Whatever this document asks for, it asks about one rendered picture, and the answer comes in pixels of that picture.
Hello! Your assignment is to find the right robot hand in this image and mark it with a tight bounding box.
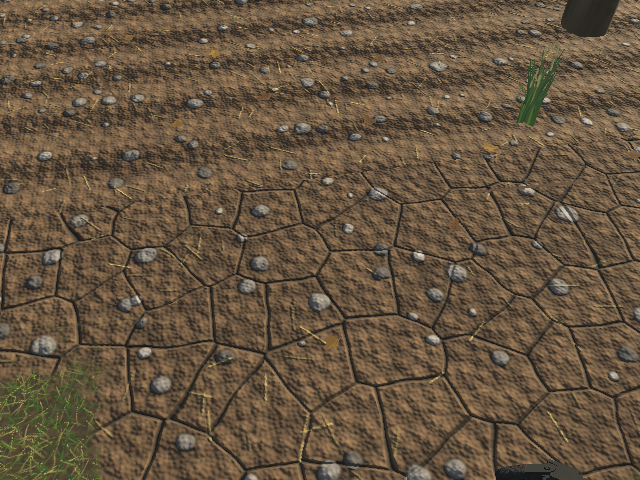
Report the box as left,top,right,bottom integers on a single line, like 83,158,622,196
495,460,588,480

